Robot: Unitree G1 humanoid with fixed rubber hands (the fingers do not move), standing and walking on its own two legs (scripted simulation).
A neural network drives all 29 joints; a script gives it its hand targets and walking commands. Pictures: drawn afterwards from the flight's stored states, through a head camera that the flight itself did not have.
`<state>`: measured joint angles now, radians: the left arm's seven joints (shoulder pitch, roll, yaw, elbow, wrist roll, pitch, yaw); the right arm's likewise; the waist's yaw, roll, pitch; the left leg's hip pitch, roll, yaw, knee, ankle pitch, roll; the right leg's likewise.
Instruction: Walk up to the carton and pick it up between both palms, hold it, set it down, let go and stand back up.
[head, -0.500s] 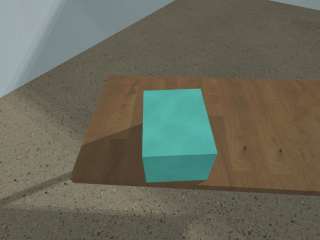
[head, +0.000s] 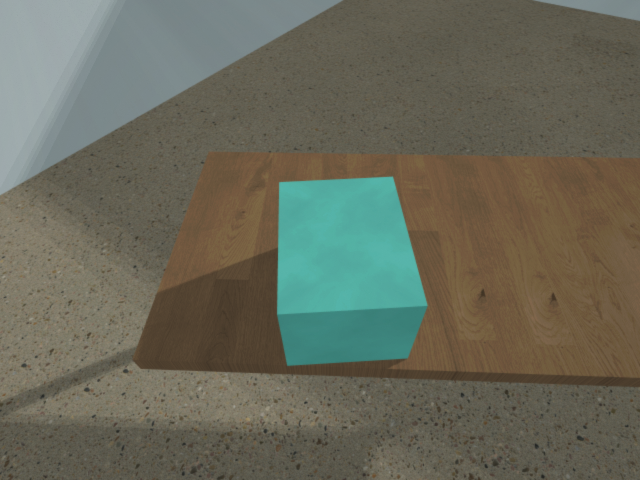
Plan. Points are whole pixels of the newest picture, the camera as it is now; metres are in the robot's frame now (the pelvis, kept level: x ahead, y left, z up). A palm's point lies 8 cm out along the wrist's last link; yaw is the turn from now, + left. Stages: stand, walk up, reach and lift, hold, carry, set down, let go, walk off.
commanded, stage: stand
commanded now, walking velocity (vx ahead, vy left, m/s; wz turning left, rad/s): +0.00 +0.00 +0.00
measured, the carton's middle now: (341, 268) +0.44 -0.01 -0.05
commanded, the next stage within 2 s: none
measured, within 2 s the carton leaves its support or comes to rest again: neither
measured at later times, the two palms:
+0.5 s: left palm out of the picture +0.04 +0.28 -0.13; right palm out of the picture +0.05 -0.28 -0.13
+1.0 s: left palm out of the picture +0.05 +0.30 -0.12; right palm out of the picture +0.04 -0.28 -0.13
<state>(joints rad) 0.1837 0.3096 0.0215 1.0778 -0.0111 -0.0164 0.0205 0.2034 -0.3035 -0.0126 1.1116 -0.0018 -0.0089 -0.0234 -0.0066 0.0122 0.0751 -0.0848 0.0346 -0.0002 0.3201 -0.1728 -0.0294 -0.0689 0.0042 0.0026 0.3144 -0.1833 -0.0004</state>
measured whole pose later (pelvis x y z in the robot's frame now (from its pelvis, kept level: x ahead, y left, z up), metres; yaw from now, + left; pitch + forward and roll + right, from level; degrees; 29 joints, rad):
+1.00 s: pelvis +0.01 +0.00 +0.00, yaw +0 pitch -4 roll +0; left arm 0.20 0.32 0.03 1.08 -0.01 -0.02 0.03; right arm 0.19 -0.30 -0.02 1.11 0.00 -0.01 -0.02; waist -0.01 0.00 0.08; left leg -0.06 0.02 0.00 0.31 -0.18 -0.02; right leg -0.05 -0.01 0.01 0.31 -0.20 0.01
